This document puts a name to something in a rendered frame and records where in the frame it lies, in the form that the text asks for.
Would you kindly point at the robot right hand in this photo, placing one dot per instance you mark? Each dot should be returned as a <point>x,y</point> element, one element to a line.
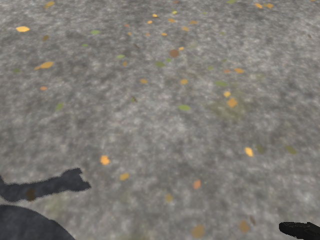
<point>305,231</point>

